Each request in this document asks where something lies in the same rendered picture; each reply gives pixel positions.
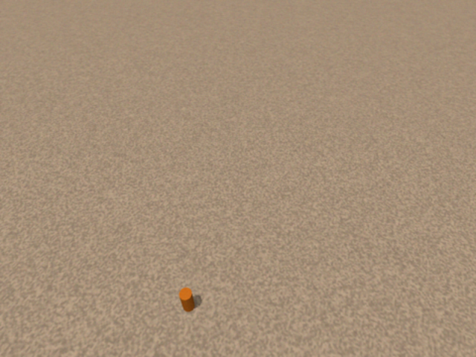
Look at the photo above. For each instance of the can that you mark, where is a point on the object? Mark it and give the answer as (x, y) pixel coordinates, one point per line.
(186, 298)

